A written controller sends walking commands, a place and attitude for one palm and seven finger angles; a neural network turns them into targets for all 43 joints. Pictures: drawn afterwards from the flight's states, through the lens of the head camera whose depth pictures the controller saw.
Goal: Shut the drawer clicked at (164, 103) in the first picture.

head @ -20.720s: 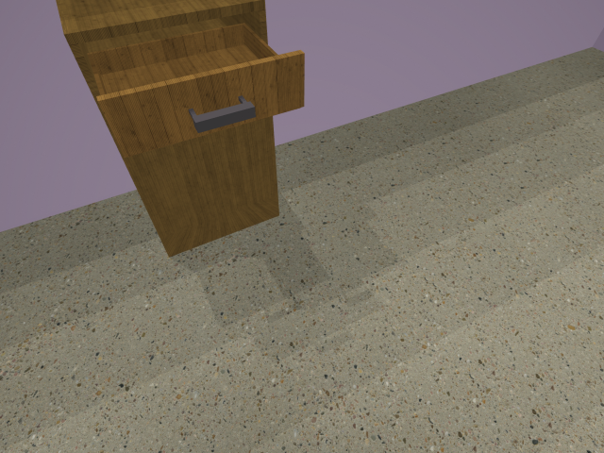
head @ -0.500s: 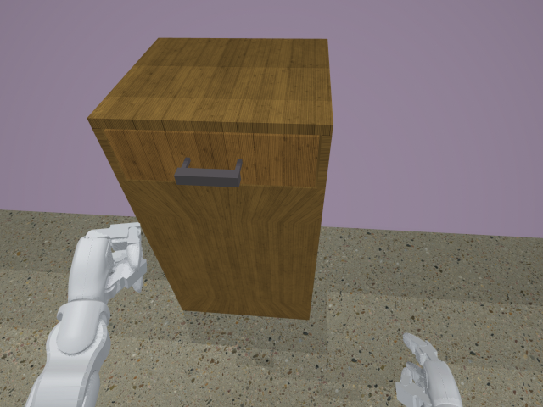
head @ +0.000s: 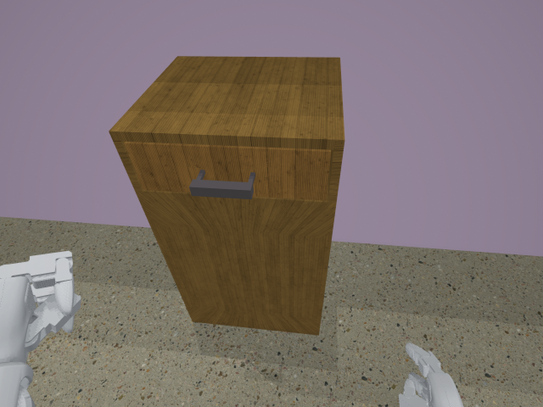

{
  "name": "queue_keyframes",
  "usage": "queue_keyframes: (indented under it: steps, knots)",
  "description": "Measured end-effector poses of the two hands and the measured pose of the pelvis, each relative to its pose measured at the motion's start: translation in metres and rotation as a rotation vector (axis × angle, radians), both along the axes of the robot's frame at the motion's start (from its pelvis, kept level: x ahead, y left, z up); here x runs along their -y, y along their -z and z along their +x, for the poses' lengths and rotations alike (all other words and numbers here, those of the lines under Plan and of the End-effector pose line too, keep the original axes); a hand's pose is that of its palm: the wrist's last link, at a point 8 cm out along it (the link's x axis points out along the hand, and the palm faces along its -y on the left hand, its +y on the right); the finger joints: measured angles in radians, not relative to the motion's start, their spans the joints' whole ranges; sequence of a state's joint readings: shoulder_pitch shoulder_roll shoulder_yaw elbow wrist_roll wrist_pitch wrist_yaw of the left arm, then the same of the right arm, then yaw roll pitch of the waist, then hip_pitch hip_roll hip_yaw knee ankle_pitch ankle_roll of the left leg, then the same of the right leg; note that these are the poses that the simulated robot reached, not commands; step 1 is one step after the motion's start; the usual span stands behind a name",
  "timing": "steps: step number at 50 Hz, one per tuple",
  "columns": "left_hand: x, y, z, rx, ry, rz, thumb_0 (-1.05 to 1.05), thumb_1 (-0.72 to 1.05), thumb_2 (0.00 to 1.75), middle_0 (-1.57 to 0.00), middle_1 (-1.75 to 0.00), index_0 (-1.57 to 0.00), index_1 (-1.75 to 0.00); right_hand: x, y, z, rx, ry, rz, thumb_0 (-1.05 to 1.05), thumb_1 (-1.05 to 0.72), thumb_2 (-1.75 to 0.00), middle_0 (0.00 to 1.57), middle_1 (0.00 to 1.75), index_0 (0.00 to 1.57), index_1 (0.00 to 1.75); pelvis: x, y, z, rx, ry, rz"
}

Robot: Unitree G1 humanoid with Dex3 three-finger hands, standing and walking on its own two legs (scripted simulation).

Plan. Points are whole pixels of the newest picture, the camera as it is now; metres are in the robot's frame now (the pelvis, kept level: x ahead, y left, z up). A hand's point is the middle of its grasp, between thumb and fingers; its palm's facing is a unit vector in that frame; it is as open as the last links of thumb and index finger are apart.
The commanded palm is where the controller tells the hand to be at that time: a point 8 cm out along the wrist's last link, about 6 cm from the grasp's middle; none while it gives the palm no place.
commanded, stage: draw the hand back to the body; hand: left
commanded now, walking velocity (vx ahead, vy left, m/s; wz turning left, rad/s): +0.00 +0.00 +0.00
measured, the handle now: (224, 182) +0.56 +0.19 +0.01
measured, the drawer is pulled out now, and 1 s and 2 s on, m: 0.00 0.00 0.00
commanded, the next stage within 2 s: step back with the hand held close in 0.12 s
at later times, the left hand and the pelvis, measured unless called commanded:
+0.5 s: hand (77, 302) +0.18 +0.25 +0.15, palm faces +0.30 -0.83 -0.47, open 3.3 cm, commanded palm +0.12 +0.29 +0.17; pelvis -0.02 +0.02 +0.00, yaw -2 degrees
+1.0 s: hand (22, 368) +0.10 +0.26 +0.16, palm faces +0.36 -0.82 -0.45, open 3.3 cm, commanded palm +0.04 +0.30 +0.17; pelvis -0.09 +0.02 -0.01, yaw +0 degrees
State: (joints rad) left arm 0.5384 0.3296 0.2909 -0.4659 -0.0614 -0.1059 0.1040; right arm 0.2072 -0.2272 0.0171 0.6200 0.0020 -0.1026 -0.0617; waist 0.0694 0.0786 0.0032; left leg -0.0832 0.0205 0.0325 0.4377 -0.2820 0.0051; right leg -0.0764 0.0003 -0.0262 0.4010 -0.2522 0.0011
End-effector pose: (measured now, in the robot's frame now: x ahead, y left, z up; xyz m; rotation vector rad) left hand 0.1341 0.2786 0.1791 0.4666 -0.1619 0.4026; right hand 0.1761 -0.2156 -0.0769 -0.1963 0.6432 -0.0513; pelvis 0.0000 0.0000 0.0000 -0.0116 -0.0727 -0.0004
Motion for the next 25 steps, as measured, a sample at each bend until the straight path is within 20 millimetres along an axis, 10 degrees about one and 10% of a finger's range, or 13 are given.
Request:
queue_keyframes:
  steps: [25]
  knots:
    - [-0.009,0.007,0.008,-0.059,0.101,0.052,0.01,0.89,0.9,-1.4,-1.6,-1.41,-1.6,0.011,-0.002,-0.031,-0.078,0.108,-0.048,0.01,-0.9,-0.9,0.2,0.3,0.21,0.3,-0.016,-0.001,-0.02,-0.075,0.028,0.001]
